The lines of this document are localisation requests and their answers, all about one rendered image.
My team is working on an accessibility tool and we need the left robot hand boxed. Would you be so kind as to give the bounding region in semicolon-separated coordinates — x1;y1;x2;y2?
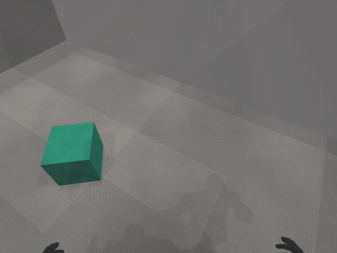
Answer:
42;242;64;253

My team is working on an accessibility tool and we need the carton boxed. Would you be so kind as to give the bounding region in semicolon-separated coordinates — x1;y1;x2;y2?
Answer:
40;122;103;186

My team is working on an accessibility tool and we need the right robot hand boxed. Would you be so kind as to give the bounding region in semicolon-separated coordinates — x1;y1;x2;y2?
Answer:
275;237;304;253

